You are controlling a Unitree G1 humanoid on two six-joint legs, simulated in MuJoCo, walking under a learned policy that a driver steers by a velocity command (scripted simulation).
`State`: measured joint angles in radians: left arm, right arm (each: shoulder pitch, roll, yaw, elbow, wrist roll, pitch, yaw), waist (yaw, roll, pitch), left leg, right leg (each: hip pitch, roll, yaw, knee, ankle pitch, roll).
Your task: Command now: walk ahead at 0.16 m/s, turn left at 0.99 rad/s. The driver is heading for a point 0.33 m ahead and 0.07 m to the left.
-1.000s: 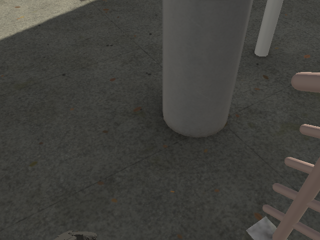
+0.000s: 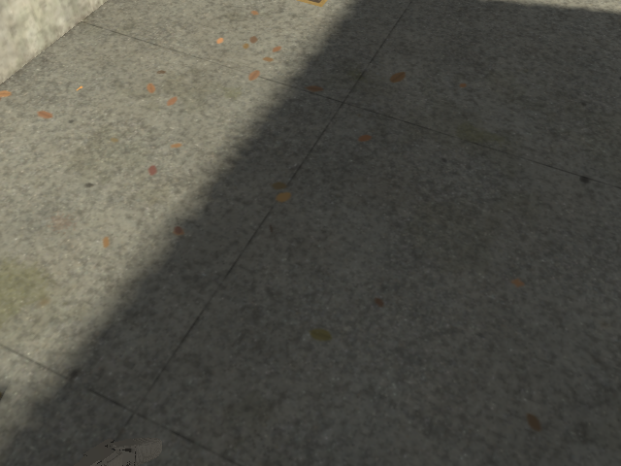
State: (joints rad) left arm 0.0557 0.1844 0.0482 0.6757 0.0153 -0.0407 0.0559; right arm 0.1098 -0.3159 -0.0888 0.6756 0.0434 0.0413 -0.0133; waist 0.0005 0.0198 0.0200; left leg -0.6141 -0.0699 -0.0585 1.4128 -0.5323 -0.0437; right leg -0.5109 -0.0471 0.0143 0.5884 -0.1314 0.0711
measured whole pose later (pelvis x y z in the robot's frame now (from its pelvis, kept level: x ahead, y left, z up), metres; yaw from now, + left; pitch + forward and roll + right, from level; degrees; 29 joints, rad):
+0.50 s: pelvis +0.07 +0.02 +0.02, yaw +22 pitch +4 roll -1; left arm 0.08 0.28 0.09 0.68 0.00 0.00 0.01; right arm 0.13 -0.25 -0.06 0.60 -0.01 0.05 -0.04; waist -0.01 -0.03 0.02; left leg -0.39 -0.10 -0.11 0.52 -0.19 0.06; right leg -0.58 -0.03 0.03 0.92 -0.32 0.05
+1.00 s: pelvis +0.10 +0.00 +0.01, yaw +25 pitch +0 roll +0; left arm 0.13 0.21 0.04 0.66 0.01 -0.01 -0.01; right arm 0.18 -0.20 -0.05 0.64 -0.01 0.04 0.00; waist -0.01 -0.01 0.02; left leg -0.32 -0.07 -0.11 0.60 -0.28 0.02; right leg -0.28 0.00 -0.01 0.59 -0.32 0.00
